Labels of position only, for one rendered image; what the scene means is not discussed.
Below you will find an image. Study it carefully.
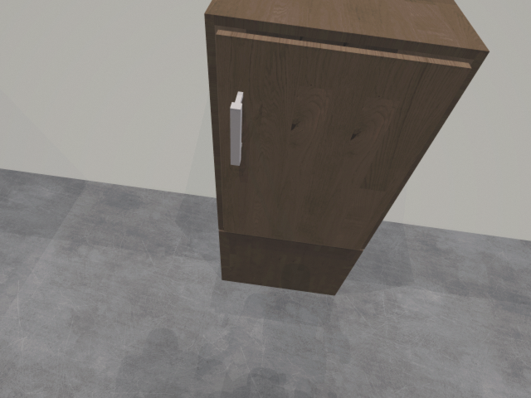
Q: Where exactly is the handle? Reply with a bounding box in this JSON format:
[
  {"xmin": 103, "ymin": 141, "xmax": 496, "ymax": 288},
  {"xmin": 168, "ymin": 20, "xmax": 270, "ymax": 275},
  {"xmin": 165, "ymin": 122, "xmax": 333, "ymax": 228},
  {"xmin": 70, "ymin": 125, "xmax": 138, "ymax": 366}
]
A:
[{"xmin": 230, "ymin": 91, "xmax": 243, "ymax": 166}]

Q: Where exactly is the cupboard door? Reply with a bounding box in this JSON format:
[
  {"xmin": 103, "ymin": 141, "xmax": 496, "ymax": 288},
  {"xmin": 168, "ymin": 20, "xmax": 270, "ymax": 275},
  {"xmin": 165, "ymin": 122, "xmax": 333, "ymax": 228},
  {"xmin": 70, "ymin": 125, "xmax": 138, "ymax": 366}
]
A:
[{"xmin": 216, "ymin": 30, "xmax": 472, "ymax": 250}]

